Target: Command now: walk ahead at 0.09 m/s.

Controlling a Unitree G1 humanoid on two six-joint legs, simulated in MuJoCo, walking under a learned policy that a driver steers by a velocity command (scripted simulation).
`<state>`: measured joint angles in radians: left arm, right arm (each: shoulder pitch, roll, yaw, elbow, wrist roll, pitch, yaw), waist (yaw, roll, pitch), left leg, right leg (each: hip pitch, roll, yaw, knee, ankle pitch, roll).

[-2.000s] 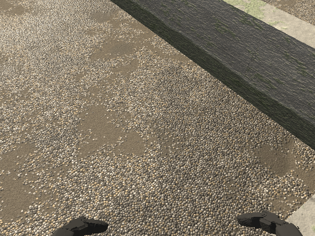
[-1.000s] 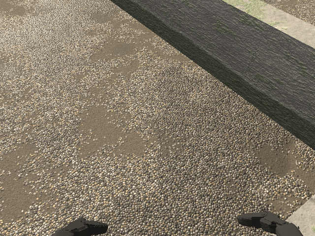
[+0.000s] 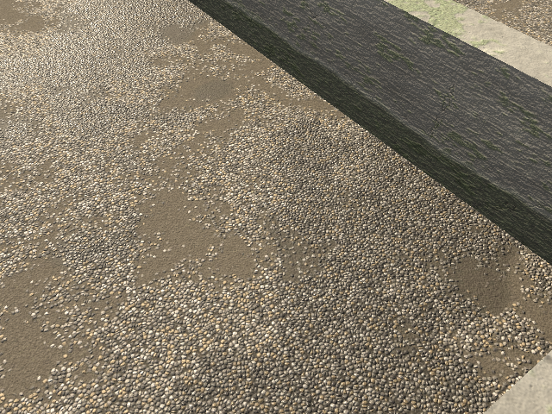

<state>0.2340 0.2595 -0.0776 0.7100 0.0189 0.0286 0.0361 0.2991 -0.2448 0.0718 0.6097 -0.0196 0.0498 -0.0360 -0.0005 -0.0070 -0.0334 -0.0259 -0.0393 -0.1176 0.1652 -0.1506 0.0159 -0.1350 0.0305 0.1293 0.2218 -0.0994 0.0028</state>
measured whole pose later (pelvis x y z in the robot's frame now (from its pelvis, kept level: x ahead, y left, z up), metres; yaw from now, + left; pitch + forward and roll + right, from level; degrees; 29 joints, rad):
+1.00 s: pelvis +0.01 +0.00 +0.00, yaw +0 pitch +1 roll +0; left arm 0.24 0.27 -0.08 0.69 0.02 0.04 0.04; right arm 0.30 -0.26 0.08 0.61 -0.02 0.04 -0.02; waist 0.00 0.00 -0.02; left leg 0.00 -0.03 -0.13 0.15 -0.16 0.01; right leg -0.12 0.04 0.13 0.21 -0.10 0.00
